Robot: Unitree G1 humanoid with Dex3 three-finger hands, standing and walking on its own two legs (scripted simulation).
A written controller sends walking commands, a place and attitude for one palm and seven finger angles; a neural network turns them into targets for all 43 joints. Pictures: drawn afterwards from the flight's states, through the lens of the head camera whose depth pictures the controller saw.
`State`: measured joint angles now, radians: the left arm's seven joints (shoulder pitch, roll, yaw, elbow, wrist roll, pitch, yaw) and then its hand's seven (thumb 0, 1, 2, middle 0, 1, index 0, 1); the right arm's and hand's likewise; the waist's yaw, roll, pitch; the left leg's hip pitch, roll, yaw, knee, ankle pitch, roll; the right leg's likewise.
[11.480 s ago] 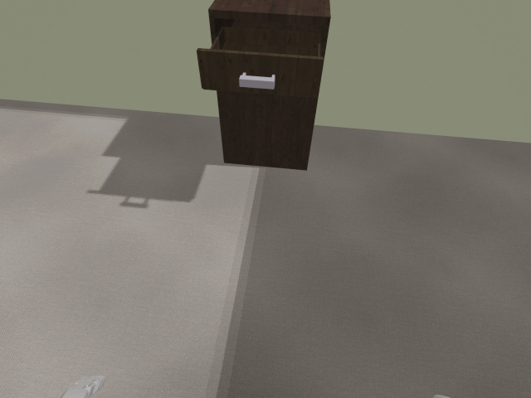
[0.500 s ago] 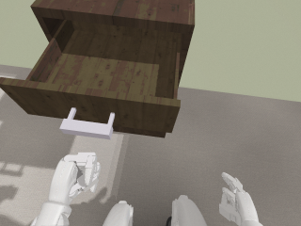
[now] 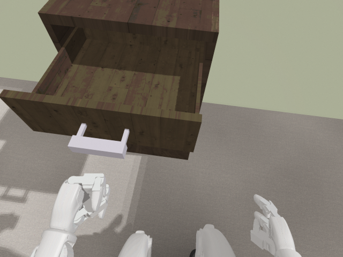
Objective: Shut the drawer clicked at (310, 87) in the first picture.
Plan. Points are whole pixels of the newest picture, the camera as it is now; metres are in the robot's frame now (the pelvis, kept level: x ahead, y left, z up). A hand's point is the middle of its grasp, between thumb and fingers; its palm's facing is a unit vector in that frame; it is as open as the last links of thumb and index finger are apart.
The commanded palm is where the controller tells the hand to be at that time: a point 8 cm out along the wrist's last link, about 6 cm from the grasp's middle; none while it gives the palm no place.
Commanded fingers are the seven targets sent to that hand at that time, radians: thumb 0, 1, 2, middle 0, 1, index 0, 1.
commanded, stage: push the drawer shut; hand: left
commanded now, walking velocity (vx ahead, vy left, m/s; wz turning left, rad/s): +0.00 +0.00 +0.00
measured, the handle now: (101, 138) +0.37 +0.18 +0.04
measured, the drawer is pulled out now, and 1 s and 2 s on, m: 0.26 0.20 0.07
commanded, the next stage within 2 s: none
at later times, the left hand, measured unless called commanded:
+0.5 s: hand (112, 176) +0.28 +0.14 +0.04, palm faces -0.15 -0.99 -0.04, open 3.3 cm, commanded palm +0.28 +0.20 +0.05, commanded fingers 0.00 0.90 0.90 -1.40 -1.60 -1.40 -1.60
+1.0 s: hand (120, 153) +0.34 +0.13 +0.04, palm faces -0.13 -0.99 -0.05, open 3.4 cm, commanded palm +0.33 +0.19 +0.05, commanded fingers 0.00 0.90 0.90 -1.40 -1.60 -1.40 -1.60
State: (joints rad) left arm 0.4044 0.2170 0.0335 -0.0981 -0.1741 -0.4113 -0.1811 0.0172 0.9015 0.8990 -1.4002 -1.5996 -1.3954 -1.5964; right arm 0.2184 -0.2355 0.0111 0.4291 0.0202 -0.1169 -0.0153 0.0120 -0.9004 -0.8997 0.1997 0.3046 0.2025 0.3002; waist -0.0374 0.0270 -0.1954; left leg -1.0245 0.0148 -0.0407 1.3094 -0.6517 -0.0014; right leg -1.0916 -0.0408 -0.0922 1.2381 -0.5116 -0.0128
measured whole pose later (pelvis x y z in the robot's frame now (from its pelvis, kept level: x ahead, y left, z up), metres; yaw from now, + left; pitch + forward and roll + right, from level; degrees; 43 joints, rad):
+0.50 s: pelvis +0.00 +0.01 +0.01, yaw +0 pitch +21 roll -2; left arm 0.15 0.22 0.02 0.09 -0.15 -0.38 -0.14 0.02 0.88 0.90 -1.40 -1.60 -1.39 -1.60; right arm 0.24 -0.25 0.02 0.48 0.01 -0.10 -0.01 0.01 -0.90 -0.90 0.20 0.30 0.20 0.30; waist -0.06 0.02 -0.18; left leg -1.01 0.01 -0.02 1.27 -0.63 0.02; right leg -1.08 -0.05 -0.07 1.20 -0.48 0.00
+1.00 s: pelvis -0.01 +0.01 +0.01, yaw +0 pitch +21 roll -2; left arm -0.15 0.21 0.04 0.34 -0.14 -0.39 -0.12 0.05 0.87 0.92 -1.40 -1.60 -1.40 -1.60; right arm 0.22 -0.25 0.02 0.54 0.01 -0.08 -0.01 0.01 -0.90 -0.90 0.20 0.30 0.20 0.30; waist -0.06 0.02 -0.16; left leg -1.02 0.00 -0.02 1.25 -0.60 0.01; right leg -1.09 -0.05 -0.07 1.18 -0.46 0.00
